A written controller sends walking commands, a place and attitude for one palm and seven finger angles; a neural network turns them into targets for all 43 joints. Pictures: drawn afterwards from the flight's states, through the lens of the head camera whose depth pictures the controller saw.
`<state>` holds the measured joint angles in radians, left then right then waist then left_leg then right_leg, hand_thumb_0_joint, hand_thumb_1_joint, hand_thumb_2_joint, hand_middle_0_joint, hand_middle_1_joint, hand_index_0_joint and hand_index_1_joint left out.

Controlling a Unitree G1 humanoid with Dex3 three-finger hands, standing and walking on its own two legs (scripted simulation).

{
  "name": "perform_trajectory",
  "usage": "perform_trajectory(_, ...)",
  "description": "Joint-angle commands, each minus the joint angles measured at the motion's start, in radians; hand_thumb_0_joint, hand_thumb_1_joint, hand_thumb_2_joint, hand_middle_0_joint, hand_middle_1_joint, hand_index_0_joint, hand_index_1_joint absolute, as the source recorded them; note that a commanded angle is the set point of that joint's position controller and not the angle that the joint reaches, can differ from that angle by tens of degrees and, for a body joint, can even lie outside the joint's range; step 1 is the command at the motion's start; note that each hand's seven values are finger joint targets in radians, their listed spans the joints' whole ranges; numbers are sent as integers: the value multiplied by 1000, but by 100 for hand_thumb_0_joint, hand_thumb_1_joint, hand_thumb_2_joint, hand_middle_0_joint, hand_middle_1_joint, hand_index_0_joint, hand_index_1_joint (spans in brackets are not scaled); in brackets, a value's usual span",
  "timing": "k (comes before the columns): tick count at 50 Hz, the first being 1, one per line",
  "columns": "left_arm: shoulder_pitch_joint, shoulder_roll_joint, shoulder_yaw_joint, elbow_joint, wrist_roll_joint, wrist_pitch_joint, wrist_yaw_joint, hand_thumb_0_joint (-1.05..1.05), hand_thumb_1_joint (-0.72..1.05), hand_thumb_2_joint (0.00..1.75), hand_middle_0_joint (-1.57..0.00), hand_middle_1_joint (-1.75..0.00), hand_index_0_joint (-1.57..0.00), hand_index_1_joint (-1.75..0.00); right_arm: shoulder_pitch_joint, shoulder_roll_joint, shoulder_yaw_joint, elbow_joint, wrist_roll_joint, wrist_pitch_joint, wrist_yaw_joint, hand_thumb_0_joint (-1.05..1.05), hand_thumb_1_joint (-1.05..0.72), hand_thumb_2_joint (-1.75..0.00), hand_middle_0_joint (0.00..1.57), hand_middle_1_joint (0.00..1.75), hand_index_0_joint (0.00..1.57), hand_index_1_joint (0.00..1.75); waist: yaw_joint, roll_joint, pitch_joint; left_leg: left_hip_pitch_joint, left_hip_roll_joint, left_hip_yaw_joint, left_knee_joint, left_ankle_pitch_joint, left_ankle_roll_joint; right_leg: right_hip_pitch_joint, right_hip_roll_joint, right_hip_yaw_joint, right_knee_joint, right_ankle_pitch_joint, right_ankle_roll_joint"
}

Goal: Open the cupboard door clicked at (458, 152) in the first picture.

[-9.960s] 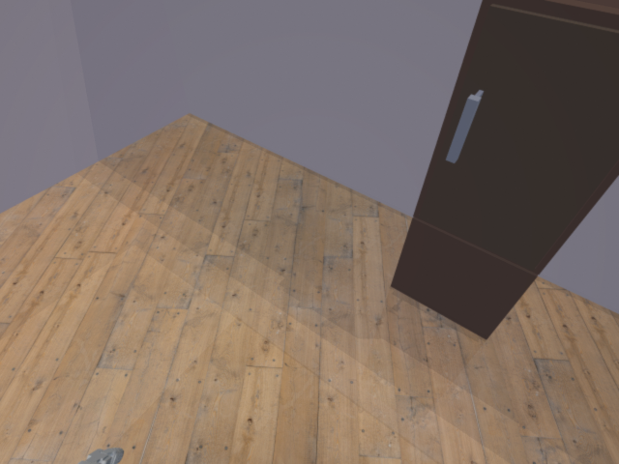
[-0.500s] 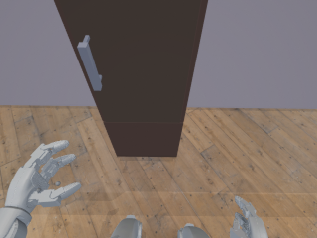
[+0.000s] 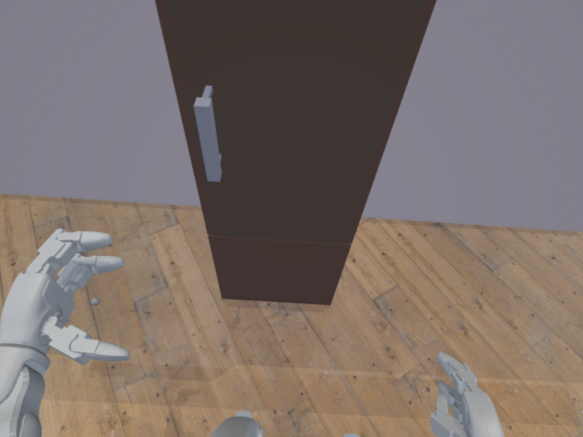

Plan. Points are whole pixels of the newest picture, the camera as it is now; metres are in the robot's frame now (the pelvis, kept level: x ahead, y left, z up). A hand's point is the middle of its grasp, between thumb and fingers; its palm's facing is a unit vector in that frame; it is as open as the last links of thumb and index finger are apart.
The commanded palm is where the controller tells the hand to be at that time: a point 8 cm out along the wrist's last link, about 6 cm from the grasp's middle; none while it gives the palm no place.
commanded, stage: raise the hand with hooked fingers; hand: left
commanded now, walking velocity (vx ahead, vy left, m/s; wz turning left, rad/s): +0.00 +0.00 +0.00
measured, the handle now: (211, 135) +0.58 +0.18 +0.06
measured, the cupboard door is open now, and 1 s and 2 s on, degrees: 0 0 0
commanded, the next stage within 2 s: move the hooked fingers beside the handle in 0.78 s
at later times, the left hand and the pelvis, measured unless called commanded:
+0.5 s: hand (95, 269) +0.29 +0.27 +0.08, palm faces +0.01 -1.00 -0.03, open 14.0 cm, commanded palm +0.27 +0.32 +0.08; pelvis +0.00 +0.00 +0.01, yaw -1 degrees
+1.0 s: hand (113, 269) +0.30 +0.25 +0.07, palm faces +0.05 -1.00 -0.04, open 14.0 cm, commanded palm +0.28 +0.30 +0.08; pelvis +0.00 -0.03 +0.01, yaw +0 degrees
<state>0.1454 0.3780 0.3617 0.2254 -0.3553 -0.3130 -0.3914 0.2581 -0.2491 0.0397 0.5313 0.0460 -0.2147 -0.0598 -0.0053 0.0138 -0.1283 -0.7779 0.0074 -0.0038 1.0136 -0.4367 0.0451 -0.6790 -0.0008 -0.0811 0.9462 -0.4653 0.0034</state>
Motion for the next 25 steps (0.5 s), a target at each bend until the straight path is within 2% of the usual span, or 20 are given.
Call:
perform_trajectory(1, -193, 187, 57, -145, -2, 12, -44, 0, -50, 30, -30, -120, -30, -120, -7, -181, -74, -141, 7, -34, -26, 0, -90, -90, 20, 30, 20, 30, -16, 88, -166, 253, 10, -84, -231, 153, -32, 6, 41, -3, -140, 127, -33)
perform_trajectory(5, -300, 258, 124, -209, -11, -47, -36, 0, -50, 30, -30, -120, -30, -120, -4, -174, -66, -129, -5, -39, -30, 0, -90, -90, 20, 30, 20, 30, -4, 129, -233, 349, 18, -100, -232, 257, -50, 13, 47, -4, -129, 161, -42)
perform_trajectory(6, -305, 258, 130, -200, -14, -62, -29, 0, -50, 30, -30, -120, -30, -120, -3, -170, -65, -124, -7, -40, -30, 0, -90, -90, 20, 30, 20, 30, -3, 131, -225, 360, 19, -106, -239, 260, -55, 6, 47, -5, -131, 156, -42)
perform_trajectory(7, -331, 282, 145, -192, -12, -73, -25, 0, -50, 30, -30, -120, -30, -120, -1, -174, -62, -117, -11, -39, -30, 0, -90, -90, 20, 30, 20, 30, 1, 139, -219, 356, 18, -109, -239, 266, -60, 12, 50, -5, -124, 159, -47)
perform_trajectory(10, -337, 265, 133, -92, -4, -63, -37, 0, -50, 30, -30, -120, -30, -120, -2, -173, -61, -103, -4, -28, -30, 0, -90, -90, 20, 30, 20, 30, -7, 152, -185, 348, 19, -109, -253, 236, -60, -1, 45, -5, -138, 145, -43)
perform_trajectory(12, -343, 274, 136, -9, -8, -25, -62, 0, -50, 30, -30, -120, -30, -120, 0, -181, -60, -102, -2, -19, -35, 0, -90, -90, 20, 30, 20, 30, -3, 107, -160, 308, 14, -105, -265, 196, -50, 27, 44, -3, -154, 140, -45)
perform_trajectory(14, -366, 286, 135, 17, -9, 12, -88, 0, -50, 30, -30, -120, -30, -120, 2, -185, -62, -105, 3, -13, -38, 0, -90, -90, 20, 30, 20, 30, -3, 110, -186, 317, 10, -90, -267, 213, -44, 48, 38, 1, -170, 160, -41)
perform_trajectory(16, -333, 264, 118, 17, -16, 33, -108, 0, -50, 30, -30, -120, -30, -120, 4, -185, -66, -118, 5, -13, -36, 0, -90, -90, 20, 30, 20, 30, 4, 96, -209, 327, 8, -84, -262, 256, -41, 66, 38, -1, -174, 186, -40)
perform_trajectory(19, -312, 271, 132, -25, -28, 16, -110, 0, -50, 30, -30, -120, -30, -120, 9, -183, -71, -127, 0, -16, -26, 0, -90, -90, 20, 30, 20, 30, 13, 86, -235, 348, 7, -74, -247, 331, -40, 84, 44, 0, -172, 237, -40)
perform_trajectory(22, -336, 293, 161, -39, -36, -24, -84, 0, -50, 30, -30, -120, -30, -120, 16, -185, -73, -119, -7, -12, -21, 0, -90, -90, 20, 30, 20, 30, 8, 50, -205, 306, 3, -64, -234, 311, -36, 88, 49, 7, -168, 240, -41)
perform_trajectory(24, -355, 286, 163, -15, -28, -41, -69, 0, -50, 30, -30, -120, -30, -120, 12, -180, -70, -115, -6, -6, -19, 0, -90, -90, 20, 30, 20, 30, 0, 85, -171, 292, 2, -63, -244, 254, -37, 56, 47, 8, -169, 193, -40)
perform_trajectory(25, -356, 285, 166, 0, -26, -44, -63, 0, -50, 30, -30, -120, -30, -120, 11, -180, -71, -114, -6, -3, -19, 0, -90, -90, 20, 30, 20, 30, 0, 81, -156, 277, 1, -60, -246, 219, -34, 51, 44, 11, -173, 170, -38)
